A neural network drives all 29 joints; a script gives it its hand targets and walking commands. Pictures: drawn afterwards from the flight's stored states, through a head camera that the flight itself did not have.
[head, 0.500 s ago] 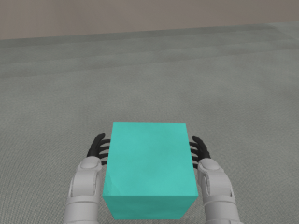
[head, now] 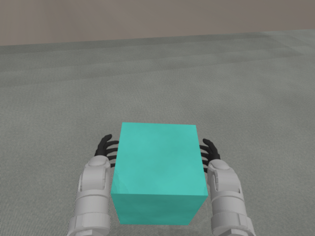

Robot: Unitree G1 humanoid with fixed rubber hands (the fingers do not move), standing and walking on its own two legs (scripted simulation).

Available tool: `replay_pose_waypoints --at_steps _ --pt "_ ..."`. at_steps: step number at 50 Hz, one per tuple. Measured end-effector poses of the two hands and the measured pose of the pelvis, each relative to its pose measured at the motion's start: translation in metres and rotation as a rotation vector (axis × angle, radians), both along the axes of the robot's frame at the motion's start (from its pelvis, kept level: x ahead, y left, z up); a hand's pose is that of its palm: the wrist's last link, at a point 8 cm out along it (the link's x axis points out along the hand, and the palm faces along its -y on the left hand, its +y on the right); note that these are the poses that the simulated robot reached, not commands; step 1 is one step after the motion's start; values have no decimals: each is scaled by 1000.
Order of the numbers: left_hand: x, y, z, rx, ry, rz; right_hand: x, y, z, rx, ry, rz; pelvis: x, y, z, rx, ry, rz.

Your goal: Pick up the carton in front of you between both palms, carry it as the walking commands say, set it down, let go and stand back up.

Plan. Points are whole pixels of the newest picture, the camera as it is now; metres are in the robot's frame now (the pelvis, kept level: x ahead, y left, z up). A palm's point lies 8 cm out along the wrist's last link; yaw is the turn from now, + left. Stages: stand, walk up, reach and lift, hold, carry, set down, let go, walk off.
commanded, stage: set down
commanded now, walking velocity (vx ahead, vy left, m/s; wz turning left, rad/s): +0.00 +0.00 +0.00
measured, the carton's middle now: (156, 176) +0.31 +0.00 -0.04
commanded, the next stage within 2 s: none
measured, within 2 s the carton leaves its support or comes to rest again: neither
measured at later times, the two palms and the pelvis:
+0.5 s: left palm (109, 186) +0.34 +0.16 -0.16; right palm (192, 178) +0.38 -0.14 -0.16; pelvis -0.03 -0.02 -0.08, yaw +2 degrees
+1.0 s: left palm (110, 192) +0.38 +0.17 -0.29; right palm (179, 181) +0.44 -0.12 -0.29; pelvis -0.05 -0.04 -0.21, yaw +1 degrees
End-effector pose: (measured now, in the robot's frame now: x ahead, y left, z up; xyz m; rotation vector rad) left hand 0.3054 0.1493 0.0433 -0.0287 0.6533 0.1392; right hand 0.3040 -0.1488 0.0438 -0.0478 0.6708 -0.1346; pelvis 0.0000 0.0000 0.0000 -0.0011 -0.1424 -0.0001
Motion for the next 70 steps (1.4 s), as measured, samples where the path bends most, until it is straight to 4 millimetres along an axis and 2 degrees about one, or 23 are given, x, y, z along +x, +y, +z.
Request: replay_pose_waypoints --at_steps 5,9,13,18,22,25,31,40,57,70 --pt "13 3 -11 -27 10 44 19 4 -12 6 12 22 -3 3 -6 5 26 6" --pt "20 8 -33 -26 30 78 36 9 -33 -7 32 62 -8 2 -12 9 80 9" --pt "23 13 -70 -8 49 98 50 14 -69 -26 51 107 -14 -2 -21 4 179 19" --pt "24 13 -130 12 46 111 60 15 -129 -30 47 138 -22 -10 -37 -11 340 33" --pt "28 9 -176 8 25 128 67 11 -175 -17 29 141 -27 -19 -59 -16 480 35" --pt "34 6 -199 0 -3 143 75 9 -199 4 3 137 -29 -25 -77 -15 577 29" --pt "49 6 -224 -10 -36 174 96 9 -226 48 -26 130 -31 -36 -110 -6 704 20" --pt "63 17 -263 -7 6 205 118 22 -268 57 17 155 -36 -44 -152 -9 821 23" --pt "84 24 -377 -6 21 233 150 31 -381 31 29 206 -54 -36 -242 -11 966 13" --pt "93 29 -456 6 47 264 174 39 -456 3 52 269 -70 -34 -297 2 980 13"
